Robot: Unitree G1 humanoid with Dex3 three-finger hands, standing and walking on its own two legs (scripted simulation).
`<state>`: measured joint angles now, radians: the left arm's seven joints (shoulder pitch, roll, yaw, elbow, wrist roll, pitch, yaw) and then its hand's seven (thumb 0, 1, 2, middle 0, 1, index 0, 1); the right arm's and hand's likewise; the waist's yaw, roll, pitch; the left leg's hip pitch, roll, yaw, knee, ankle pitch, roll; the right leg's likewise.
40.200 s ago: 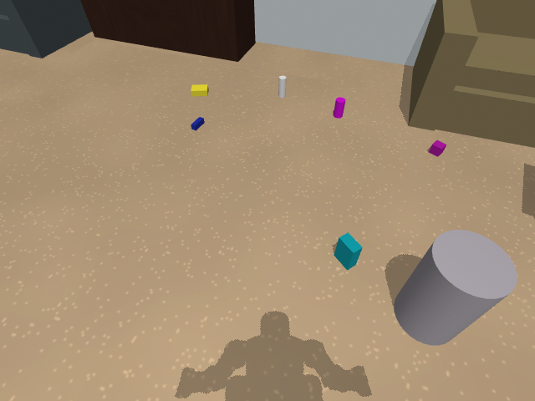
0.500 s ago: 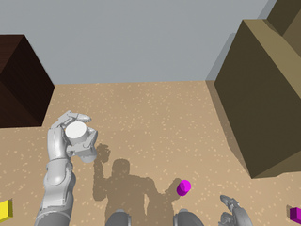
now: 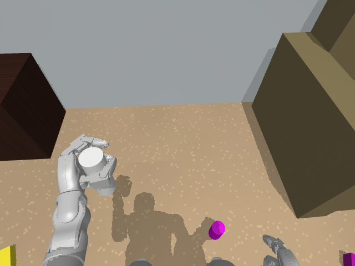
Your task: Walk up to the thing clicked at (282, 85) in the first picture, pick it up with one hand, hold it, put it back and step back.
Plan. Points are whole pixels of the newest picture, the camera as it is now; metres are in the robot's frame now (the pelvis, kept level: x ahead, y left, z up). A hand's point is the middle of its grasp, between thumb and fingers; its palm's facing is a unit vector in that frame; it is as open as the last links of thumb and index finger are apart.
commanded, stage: hold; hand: left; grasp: from the side
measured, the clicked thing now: (99, 173) +0.33 +0.19 +0.00
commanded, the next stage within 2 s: none
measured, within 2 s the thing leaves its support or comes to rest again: neither
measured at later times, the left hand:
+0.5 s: hand (99, 165) +0.32 +0.17 +0.06, palm faces +0.23 -0.97 -0.03, open 6.8 cm
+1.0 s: hand (95, 171) +0.31 +0.18 +0.06, palm faces +0.23 -0.97 -0.03, open 6.8 cm
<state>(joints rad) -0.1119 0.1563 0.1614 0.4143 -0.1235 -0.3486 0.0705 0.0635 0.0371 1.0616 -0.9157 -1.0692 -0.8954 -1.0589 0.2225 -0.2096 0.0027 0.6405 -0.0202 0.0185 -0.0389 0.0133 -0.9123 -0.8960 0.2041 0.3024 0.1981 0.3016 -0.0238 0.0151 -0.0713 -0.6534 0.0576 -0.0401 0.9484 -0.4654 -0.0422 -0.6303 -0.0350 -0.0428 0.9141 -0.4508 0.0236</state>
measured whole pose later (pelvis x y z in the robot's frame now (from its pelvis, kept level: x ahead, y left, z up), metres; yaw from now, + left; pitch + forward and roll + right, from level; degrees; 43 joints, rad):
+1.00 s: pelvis -0.01 +0.00 +0.01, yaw +0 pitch +5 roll -1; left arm -0.09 0.14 0.15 0.41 -0.10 -0.34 0.08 0.06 0.04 1.06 -0.91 -1.08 -0.89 -1.07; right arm 0.21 -0.21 0.00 0.65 -0.02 0.01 -0.03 0.01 -0.92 -0.90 0.20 0.30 0.20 0.30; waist -0.02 0.01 -0.04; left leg -0.53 0.05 -0.03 0.85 -0.40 -0.04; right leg -0.51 -0.04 -0.04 0.82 -0.39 0.03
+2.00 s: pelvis +0.00 +0.00 +0.02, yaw +0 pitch +6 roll -1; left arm -0.07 0.15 0.15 0.39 -0.11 -0.36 0.08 0.06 0.04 1.05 -0.91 -1.08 -0.89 -1.07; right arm 0.23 -0.21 -0.01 0.66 -0.01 0.00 -0.02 0.01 -0.93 -0.90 0.20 0.30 0.20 0.30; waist -0.02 0.01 -0.04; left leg -0.52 0.05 -0.03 0.83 -0.41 -0.04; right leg -0.50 -0.04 -0.03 0.80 -0.40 0.03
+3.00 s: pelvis -0.03 +0.00 -0.01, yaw +0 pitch +11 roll -1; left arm -0.22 0.15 0.21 0.65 -0.08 -0.48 0.09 0.06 0.04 1.06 -0.91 -1.07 -0.89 -1.07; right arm 0.18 -0.21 -0.02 0.66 -0.04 -0.03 0.01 0.01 -0.88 -0.90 0.20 0.30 0.20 0.30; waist -0.04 -0.01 -0.04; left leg -0.74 0.05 -0.03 0.98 -0.42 -0.04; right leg -0.73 -0.04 -0.03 0.95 -0.41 0.03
